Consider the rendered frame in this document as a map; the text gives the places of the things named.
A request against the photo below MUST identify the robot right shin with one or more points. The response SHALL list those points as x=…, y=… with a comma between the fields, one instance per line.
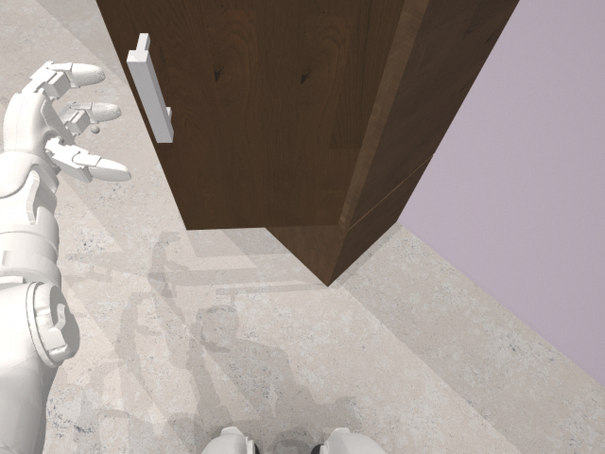
x=339, y=431

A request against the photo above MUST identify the right robot thigh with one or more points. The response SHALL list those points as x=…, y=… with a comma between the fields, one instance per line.
x=351, y=443

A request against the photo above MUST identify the robot left forearm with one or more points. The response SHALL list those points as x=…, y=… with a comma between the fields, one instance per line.
x=29, y=232

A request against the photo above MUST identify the robot left upper arm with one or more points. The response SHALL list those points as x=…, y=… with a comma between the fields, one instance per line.
x=37, y=334

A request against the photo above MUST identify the left robot hand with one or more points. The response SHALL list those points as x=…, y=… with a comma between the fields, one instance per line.
x=31, y=123

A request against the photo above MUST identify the handle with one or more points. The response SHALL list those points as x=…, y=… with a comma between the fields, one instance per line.
x=147, y=85

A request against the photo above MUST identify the cupboard door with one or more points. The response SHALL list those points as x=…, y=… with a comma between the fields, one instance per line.
x=270, y=101

